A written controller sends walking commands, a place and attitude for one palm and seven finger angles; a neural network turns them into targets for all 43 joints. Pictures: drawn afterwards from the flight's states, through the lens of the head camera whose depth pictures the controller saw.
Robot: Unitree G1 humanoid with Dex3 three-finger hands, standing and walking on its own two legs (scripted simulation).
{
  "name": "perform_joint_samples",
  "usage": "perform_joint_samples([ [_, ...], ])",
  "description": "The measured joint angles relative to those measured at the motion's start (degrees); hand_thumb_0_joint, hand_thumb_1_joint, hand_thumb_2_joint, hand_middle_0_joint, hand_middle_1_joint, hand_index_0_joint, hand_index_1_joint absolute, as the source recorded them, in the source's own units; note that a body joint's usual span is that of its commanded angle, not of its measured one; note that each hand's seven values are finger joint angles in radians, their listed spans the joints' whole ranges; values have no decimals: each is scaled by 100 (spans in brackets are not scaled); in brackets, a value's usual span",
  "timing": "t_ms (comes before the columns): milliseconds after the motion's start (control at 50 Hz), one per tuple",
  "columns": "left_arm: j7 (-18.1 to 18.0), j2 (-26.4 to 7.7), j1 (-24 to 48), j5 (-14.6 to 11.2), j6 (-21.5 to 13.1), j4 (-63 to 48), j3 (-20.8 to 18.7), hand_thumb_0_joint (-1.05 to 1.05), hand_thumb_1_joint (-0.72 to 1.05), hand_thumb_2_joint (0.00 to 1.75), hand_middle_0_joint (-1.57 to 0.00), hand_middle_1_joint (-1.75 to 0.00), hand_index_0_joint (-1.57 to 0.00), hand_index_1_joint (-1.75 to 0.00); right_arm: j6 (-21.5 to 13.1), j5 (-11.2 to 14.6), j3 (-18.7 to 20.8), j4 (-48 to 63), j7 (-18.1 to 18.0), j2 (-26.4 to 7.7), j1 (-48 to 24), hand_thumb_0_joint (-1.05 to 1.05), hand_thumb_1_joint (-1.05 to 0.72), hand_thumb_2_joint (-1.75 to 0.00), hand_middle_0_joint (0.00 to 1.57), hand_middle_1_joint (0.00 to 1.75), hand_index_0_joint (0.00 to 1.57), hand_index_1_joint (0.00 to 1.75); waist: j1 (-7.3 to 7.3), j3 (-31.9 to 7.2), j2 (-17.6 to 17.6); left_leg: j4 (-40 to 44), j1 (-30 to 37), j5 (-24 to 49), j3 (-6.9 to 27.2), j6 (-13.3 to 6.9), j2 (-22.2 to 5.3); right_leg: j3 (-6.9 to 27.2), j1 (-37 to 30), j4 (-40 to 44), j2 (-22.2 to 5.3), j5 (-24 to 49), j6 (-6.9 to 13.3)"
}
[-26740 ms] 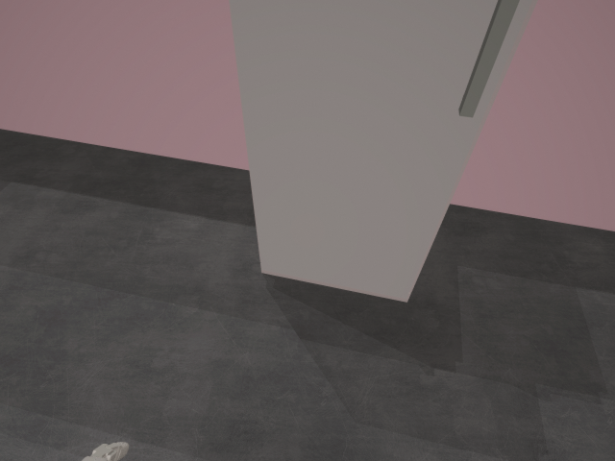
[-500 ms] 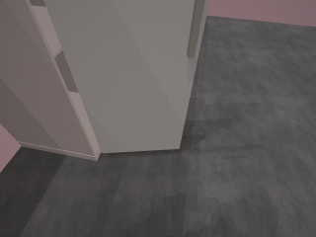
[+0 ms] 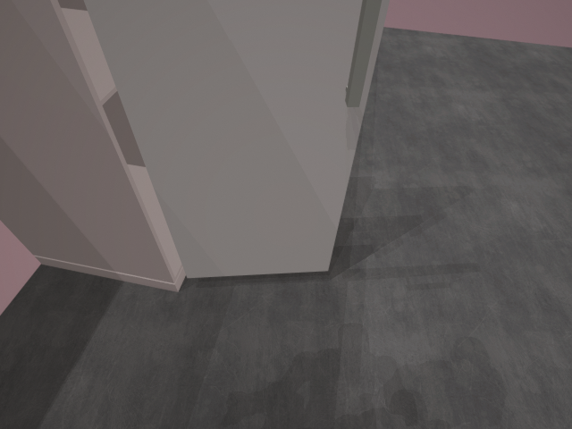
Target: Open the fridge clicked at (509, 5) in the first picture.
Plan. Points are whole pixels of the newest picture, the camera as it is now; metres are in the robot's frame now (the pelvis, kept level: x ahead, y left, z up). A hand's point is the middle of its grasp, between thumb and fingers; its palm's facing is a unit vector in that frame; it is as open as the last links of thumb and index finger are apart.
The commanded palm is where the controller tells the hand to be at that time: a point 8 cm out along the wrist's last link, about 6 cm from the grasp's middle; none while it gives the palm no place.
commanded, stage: stand and wait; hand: right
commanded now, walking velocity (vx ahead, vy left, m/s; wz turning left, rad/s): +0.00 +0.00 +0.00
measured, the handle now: (366, 9) +0.74 -0.09 +0.25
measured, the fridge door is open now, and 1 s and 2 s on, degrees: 74 74 74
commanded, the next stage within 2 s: none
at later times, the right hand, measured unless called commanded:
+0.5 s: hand out of the picture +0.09 -0.22 -0.16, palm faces -0.02 +0.95 -0.30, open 7.4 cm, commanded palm none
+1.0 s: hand out of the picture +0.09 -0.22 -0.16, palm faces -0.01 +0.95 -0.30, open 7.4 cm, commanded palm none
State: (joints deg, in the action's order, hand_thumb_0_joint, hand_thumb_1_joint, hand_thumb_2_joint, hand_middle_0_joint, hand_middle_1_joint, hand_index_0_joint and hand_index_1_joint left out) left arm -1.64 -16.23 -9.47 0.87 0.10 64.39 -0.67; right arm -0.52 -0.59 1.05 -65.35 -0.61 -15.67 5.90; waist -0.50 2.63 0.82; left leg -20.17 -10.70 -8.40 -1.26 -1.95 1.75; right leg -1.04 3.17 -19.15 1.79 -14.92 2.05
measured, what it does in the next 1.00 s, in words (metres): stands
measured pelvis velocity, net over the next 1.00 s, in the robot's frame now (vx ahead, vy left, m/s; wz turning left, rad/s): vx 0.01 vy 0.01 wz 0.00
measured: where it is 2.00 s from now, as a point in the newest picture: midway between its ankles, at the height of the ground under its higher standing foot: outside the picture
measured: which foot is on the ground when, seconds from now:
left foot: down 0.00-1.00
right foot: down 0.00-1.00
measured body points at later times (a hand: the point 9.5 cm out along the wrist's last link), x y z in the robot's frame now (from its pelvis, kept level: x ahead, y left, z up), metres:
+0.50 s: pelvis +0.01 +0.01 +0.00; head +0.02 +0.01 +0.45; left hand +0.04 +0.29 -0.15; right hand +0.09 -0.27 -0.14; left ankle +0.03 +0.10 -0.75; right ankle -0.05 -0.09 -0.75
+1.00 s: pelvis +0.01 +0.01 +0.00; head +0.02 +0.01 +0.45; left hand +0.05 +0.29 -0.14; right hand +0.09 -0.27 -0.14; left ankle +0.03 +0.10 -0.75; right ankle -0.05 -0.09 -0.75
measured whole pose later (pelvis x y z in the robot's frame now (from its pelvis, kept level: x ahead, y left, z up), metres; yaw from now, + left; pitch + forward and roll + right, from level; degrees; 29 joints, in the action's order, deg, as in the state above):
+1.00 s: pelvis +0.01 +0.01 +0.00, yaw +0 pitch -1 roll +0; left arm -1.4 -17.2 -9.4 0.8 0.1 64.7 -0.5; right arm -0.7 -0.5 0.9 -65.3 -0.5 -16.6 5.6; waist -0.7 2.4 0.7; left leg -18.4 -9.3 -8.1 -1.3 -2.6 2.7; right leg -1.0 1.7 -17.4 0.9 -14.7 1.3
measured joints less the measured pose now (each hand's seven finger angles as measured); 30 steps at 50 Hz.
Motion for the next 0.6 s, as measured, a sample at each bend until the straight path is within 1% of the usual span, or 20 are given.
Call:
perform_joint_samples([
  [300,14,-91,-13,1,4,37,15,1,90,90,-20,-29,-20,-30,-11,10,-12,18,10,-57,-72,0,-90,-90,20,30,21,30,-29,-11,-1,91,72,21,8,-39,50,-9,-88,110,-47,25,-44],
  [600,16,-70,-31,-2,-2,46,21,1,90,90,-20,-29,-20,-30,-18,14,-12,-4,7,-50,-26,0,-90,-90,20,30,21,30,-26,-5,-13,152,106,29,-3,-65,84,1,-112,150,-82,23,-71],
])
